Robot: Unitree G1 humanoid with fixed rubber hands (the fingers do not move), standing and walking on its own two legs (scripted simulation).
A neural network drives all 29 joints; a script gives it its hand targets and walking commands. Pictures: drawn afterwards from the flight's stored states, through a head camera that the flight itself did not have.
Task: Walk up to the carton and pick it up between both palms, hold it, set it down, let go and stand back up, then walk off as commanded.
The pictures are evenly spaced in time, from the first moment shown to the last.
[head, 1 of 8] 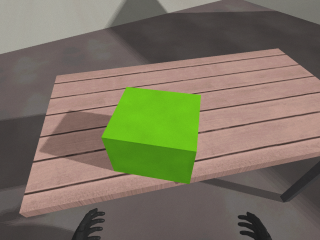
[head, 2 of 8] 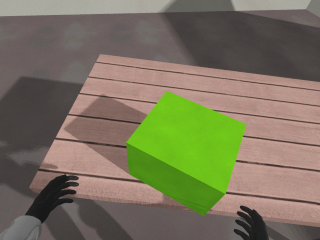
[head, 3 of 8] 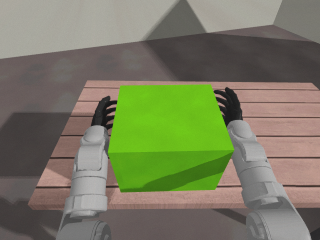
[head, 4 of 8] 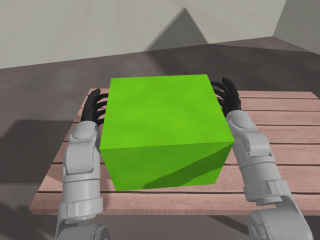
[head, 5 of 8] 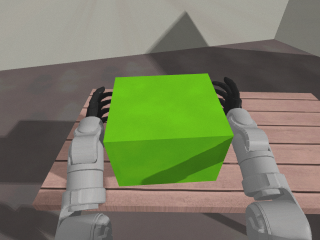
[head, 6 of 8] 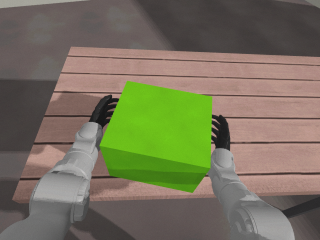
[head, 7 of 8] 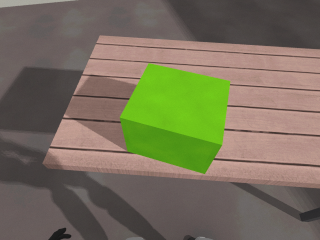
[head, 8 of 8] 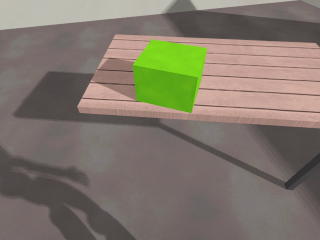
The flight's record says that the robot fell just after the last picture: no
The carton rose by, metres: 0.17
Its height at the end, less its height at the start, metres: +0.00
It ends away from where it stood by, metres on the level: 0.03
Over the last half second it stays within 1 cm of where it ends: yes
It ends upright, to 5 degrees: yes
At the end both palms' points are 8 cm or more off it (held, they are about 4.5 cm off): yes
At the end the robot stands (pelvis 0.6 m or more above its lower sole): yes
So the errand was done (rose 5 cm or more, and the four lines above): yes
